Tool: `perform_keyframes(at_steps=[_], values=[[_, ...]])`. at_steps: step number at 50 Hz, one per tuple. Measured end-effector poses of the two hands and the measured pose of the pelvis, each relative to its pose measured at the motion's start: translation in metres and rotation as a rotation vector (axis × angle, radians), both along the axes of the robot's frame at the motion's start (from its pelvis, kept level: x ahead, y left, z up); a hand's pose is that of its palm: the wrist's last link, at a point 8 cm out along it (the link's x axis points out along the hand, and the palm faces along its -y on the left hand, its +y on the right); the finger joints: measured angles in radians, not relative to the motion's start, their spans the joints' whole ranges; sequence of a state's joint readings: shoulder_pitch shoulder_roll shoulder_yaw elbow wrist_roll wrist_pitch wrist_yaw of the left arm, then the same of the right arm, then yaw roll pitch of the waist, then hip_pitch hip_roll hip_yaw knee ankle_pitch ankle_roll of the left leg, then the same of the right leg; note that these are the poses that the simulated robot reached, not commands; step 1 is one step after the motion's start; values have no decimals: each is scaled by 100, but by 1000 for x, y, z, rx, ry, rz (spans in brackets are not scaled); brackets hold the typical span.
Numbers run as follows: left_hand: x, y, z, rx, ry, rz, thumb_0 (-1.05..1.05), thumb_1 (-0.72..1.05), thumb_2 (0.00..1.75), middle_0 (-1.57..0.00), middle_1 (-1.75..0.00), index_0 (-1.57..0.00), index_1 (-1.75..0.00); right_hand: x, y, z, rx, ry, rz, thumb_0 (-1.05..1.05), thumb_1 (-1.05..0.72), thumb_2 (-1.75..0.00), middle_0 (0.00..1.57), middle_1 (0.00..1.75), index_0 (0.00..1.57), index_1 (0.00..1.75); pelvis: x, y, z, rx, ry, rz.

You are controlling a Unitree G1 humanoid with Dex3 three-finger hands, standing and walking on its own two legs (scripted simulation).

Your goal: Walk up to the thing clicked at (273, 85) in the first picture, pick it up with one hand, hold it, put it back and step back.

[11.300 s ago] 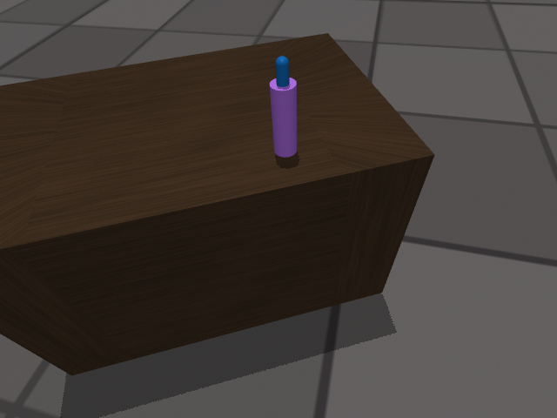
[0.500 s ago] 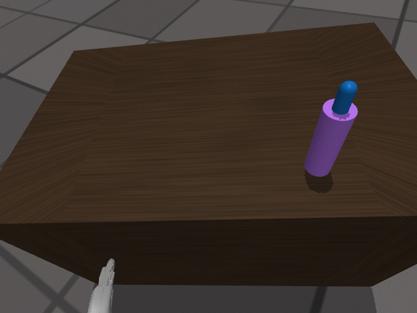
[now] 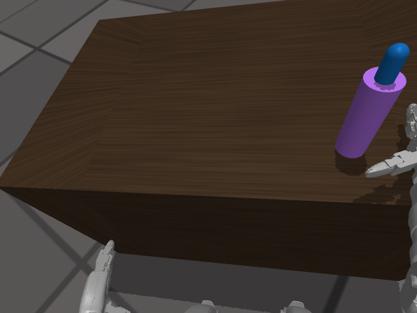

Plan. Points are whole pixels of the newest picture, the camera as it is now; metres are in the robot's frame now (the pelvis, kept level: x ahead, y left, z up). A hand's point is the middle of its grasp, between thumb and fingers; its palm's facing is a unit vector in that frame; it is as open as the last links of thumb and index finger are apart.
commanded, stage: close in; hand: right
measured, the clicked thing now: (370, 107) +0.48 -0.20 +0.10
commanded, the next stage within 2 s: rest palm in 0.28 s
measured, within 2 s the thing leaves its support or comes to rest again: leaves its support in 1.74 s
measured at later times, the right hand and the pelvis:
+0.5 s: hand (362, 134) +0.45 -0.20 +0.05, palm faces +0.18 +0.98 +0.03, open 17.6 cm; pelvis -0.01 +0.01 -0.01, yaw +0 degrees
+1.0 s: hand (357, 126) +0.47 -0.20 +0.05, palm faces +0.18 +0.98 +0.02, open 14.3 cm; pelvis +0.00 +0.00 -0.01, yaw +0 degrees
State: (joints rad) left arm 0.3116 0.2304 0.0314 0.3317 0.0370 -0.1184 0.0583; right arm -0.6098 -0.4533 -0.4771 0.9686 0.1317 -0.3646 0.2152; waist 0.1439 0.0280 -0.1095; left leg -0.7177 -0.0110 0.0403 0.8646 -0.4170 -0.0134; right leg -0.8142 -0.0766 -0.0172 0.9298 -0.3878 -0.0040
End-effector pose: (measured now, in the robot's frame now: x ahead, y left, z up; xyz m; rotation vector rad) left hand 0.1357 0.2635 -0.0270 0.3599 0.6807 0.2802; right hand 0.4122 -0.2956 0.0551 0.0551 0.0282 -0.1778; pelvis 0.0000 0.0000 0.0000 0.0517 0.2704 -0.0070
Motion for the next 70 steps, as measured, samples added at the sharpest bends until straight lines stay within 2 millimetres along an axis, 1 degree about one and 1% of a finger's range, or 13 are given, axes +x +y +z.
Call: perform_keyframes(at_steps=[6,9,21,24,27,31,38,42,46,55,59,63,70], values=[[0,-2,-4,-38,-22,-4,-1,-52,4,-7,-6,-6,-5,1,13,4,-23,-3,-2,-1,58,-4,4,4,4,5,-2,1,-4,-6,2,1],[-1,-3,-7,-54,-21,-10,-1,-52,4,-7,-6,-6,-5,0,18,1,-18,10,0,-1,58,-4,4,5,4,5,-4,2,-6,-10,4,-1],[-6,4,-8,-54,-19,-18,-1,-52,4,-6,-6,-6,-5,3,38,-5,-20,10,2,-1,57,-4,4,5,4,5,-7,7,-11,-16,10,-1],[-5,5,-6,-52,-25,-18,-1,-54,5,-6,-6,-5,-5,5,43,-2,-27,-1,0,-1,56,-3,5,4,5,5,-7,8,-12,-17,8,2],[-5,6,-3,-51,-31,-18,-1,-56,7,-6,-5,-5,-6,7,48,-5,-22,11,-1,-1,57,-2,6,3,6,4,-7,8,-11,-17,8,1],[-5,6,-4,-51,-31,-21,-1,-56,7,-6,-5,-4,-6,12,51,-4,-27,2,-5,-1,58,-1,13,4,13,5,-7,9,-12,-17,13,3],[-6,1,-11,-70,-7,-15,-1,-56,7,-6,-5,-5,-6,24,48,-3,-39,0,-12,-1,57,0,30,11,29,12,-6,8,-15,-15,28,5],[-5,0,-8,-70,-5,-13,-1,-56,7,-6,-5,-5,-6,27,48,0,-37,-6,-11,-1,56,-2,39,17,38,17,-2,6,-14,-14,31,7],[-2,1,-7,-65,2,-9,-1,-55,7,-6,-5,-5,-6,28,49,-2,-31,9,-8,-1,53,-5,50,24,49,25,1,4,-12,-13,33,8],[6,2,-2,-61,-6,-6,-1,-55,7,-6,-5,-5,-5,19,47,-3,-36,0,-16,-1,39,-22,77,48,77,49,6,1,-9,-15,21,8],[10,0,0,-62,-14,-10,-1,-54,6,-6,-5,-5,-5,18,42,-2,-41,-1,-29,-1,28,-34,87,61,89,61,6,2,-8,-15,18,7],[9,-2,0,-61,-15,-15,-1,-53,6,-6,-6,-5,-5,23,40,-1,-36,-6,-26,-1,15,-51,95,74,101,77,5,1,-9,-13,21,4],[2,-1,-3,-56,-1,-9,-1,-52,4,-6,-6,-6,-5,25,40,-1,-41,2,-2,-1,17,-82,89,89,93,91,2,-1,-11,-12,29,5]])
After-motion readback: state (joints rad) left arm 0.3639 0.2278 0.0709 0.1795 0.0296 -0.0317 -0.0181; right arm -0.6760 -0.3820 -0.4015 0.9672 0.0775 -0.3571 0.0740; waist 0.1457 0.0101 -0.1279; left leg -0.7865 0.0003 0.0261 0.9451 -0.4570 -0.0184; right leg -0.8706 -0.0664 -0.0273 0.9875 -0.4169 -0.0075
